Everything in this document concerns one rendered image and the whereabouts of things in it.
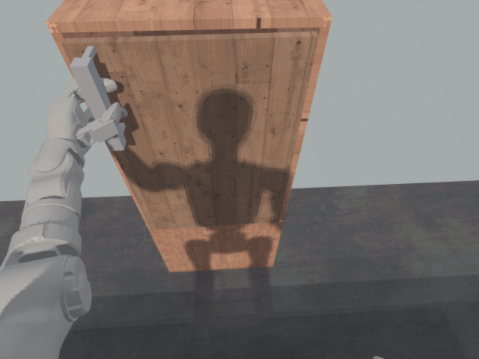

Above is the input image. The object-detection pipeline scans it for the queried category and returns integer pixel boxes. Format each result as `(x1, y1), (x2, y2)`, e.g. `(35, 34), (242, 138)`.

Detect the left robot upper arm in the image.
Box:
(0, 254), (92, 359)

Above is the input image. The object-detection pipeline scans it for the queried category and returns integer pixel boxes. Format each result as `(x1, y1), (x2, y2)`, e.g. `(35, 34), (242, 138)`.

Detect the cupboard door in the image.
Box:
(61, 31), (319, 230)

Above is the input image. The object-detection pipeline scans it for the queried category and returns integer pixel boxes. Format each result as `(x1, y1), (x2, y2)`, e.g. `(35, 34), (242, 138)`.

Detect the robot left forearm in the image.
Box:
(0, 138), (85, 271)

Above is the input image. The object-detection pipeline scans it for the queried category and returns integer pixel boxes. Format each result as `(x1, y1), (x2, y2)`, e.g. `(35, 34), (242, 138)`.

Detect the robot left hand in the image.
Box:
(46, 78), (128, 156)

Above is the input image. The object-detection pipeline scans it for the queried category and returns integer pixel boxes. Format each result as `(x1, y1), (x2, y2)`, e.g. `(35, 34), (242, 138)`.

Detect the handle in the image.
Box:
(70, 46), (126, 151)

